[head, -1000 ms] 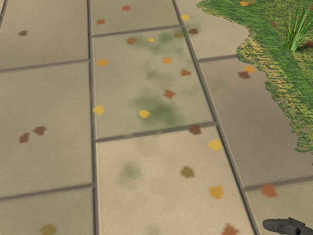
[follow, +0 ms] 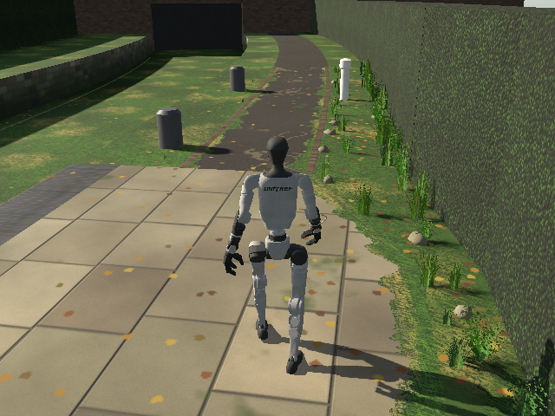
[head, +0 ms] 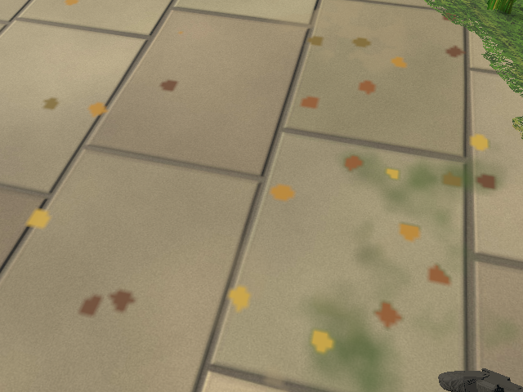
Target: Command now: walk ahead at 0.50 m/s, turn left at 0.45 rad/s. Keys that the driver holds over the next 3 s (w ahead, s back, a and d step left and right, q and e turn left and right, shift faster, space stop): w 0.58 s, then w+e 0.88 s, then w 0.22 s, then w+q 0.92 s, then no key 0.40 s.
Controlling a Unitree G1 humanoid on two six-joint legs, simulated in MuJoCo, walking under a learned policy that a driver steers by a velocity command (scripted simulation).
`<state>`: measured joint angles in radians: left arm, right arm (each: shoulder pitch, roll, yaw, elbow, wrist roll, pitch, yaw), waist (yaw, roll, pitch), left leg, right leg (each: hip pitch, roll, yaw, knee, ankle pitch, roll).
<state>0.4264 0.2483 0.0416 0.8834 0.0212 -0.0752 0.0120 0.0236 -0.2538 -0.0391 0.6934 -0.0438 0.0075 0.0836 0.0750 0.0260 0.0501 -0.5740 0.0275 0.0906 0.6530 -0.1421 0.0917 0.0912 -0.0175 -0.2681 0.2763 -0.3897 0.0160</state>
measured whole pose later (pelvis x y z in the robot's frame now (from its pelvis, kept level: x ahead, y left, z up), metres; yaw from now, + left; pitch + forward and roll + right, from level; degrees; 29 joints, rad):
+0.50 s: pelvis +0.27 +0.03 +0.01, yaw +5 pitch +1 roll +2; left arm 0.10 0.24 0.03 0.78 0.03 -0.02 -0.04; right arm 0.44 -0.24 -0.04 0.94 -0.01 -0.07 0.01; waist -0.06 -0.04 0.04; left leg 0.10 -0.12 0.02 0.16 -0.27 0.10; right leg -0.62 -0.09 -0.04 0.67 -0.02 -0.02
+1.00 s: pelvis +0.54 +0.01 +0.02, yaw -4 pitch +1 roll -1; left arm 0.44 0.23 0.06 0.94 0.00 -0.06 -0.01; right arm 0.06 -0.25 -0.02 0.79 -0.03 -0.03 0.02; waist 0.08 0.04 0.04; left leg -0.61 0.09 -0.04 0.70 -0.06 -0.05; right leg -0.05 0.12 0.08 0.27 -0.22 -0.10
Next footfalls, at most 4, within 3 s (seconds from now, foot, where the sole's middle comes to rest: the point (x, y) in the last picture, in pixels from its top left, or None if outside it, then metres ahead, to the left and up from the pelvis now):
0.04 left None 0.18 0.08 -0.77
0.60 right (318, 365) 0.51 -0.06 -0.77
1.14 left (255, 263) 0.79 0.12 -0.77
1.66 right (358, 220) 0.96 -0.18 -0.77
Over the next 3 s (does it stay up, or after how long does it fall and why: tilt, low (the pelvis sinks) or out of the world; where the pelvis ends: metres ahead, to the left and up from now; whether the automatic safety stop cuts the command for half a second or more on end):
stays up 1.48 -0.24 0.01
